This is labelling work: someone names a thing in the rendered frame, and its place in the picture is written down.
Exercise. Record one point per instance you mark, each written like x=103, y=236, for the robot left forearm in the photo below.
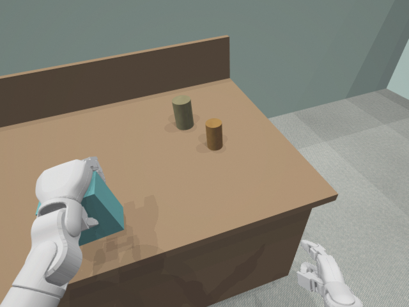
x=54, y=259

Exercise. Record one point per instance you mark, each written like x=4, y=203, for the right robot hand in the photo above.
x=313, y=278

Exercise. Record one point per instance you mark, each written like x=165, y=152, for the table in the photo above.
x=200, y=226

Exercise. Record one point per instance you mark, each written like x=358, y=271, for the left robot hand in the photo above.
x=69, y=180

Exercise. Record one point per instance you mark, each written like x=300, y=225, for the robot right forearm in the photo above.
x=337, y=294

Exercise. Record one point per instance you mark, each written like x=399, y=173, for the sponge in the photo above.
x=100, y=204

